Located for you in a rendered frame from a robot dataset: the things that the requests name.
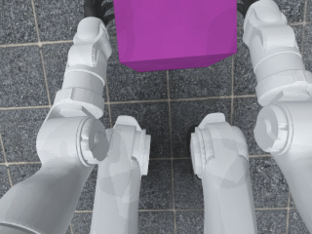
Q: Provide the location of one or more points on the right robot hand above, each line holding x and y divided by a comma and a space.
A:
243, 8

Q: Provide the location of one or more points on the left robot forearm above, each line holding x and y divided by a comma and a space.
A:
84, 76

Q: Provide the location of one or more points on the carton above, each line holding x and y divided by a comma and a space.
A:
157, 35

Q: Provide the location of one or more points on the robot left shin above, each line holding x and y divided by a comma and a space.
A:
121, 120

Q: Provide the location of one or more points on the left robot hand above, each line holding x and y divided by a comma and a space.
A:
94, 9

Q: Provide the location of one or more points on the left robot upper arm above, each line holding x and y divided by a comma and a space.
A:
45, 203

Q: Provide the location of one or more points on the right robot upper arm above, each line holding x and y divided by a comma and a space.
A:
284, 129

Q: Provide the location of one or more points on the left robot thigh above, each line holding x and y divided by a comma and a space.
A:
115, 208

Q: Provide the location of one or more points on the right robot forearm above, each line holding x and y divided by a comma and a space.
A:
277, 62

